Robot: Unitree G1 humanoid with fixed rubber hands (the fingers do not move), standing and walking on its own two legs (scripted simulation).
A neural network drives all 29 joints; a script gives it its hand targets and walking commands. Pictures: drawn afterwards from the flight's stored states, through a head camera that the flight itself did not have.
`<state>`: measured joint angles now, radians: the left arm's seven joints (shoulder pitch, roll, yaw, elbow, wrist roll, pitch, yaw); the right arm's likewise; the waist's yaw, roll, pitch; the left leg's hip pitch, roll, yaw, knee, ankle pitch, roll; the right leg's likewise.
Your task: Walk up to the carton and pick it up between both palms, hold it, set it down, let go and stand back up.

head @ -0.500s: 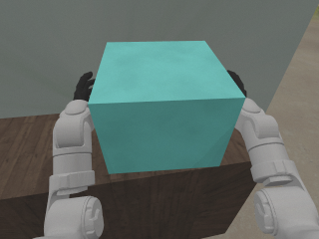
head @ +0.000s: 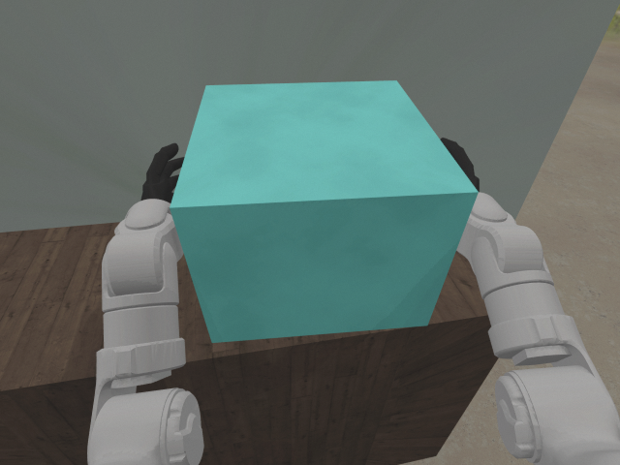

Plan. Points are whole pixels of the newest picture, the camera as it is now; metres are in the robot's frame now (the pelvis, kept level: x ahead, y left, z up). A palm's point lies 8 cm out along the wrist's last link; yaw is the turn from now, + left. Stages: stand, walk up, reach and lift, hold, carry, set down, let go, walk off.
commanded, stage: hold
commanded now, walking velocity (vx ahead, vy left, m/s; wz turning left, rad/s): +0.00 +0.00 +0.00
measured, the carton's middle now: (312, 200) +0.40 +0.01 +0.20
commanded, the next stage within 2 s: set down in 0.64 s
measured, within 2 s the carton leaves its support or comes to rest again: neither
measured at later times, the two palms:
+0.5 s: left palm (160, 207) +0.35 +0.19 +0.22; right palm (458, 199) +0.36 -0.18 +0.22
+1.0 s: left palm (160, 201) +0.37 +0.19 +0.21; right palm (447, 201) +0.38 -0.17 +0.21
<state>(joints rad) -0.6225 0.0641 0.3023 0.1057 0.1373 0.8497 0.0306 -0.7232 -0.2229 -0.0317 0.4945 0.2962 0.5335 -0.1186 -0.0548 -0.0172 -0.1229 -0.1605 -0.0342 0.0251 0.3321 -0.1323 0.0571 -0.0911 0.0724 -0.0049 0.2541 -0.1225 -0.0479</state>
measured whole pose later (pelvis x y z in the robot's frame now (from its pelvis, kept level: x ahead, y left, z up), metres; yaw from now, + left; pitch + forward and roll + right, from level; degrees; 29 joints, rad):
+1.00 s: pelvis +0.00 +0.00 +0.00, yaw +1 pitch -5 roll +0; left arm -0.70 0.06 0.38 0.31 0.18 0.63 -0.03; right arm -0.76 -0.12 -0.18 0.65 0.10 0.33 -0.03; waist -0.04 -0.03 -0.05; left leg -0.08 -0.05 0.01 0.30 -0.12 0.06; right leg -0.03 0.06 -0.01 0.27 -0.14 -0.05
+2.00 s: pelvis +0.03 -0.01 +0.00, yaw +2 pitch -1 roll -1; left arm -0.75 0.11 0.30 0.65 0.12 0.32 -0.02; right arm -0.68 -0.08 -0.26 0.77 -0.04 0.07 -0.04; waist -0.02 -0.03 -0.01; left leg -0.15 -0.04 0.00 0.32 -0.15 0.04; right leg -0.08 0.06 -0.05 0.26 -0.16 -0.06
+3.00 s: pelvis +0.04 -0.01 +0.00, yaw +0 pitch +11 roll -1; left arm -0.87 0.13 0.31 1.03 0.11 0.01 0.02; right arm -0.75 -0.08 -0.45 0.94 -0.21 -0.11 0.01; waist 0.02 0.00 -0.11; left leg -0.38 -0.03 0.04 0.33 -0.16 0.05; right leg -0.32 0.06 -0.05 0.29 -0.17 -0.05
